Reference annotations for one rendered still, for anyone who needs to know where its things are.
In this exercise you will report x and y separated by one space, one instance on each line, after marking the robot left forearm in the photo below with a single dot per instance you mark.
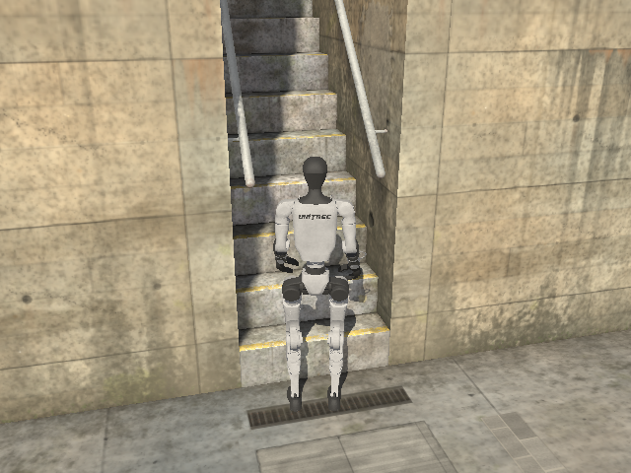
280 257

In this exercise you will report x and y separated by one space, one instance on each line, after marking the left robot upper arm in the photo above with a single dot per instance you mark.
283 211

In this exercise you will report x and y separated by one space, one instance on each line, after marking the right robot upper arm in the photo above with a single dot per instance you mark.
345 209

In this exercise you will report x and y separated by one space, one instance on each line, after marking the robot left hand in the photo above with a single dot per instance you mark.
290 260

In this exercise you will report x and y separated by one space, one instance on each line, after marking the robot right forearm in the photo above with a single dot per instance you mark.
353 258

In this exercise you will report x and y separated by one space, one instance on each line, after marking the humanoid robot head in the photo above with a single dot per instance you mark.
315 170

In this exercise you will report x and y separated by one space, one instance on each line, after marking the robot right hand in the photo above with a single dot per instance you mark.
354 275

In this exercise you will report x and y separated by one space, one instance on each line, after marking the right robot thigh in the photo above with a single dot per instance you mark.
338 300

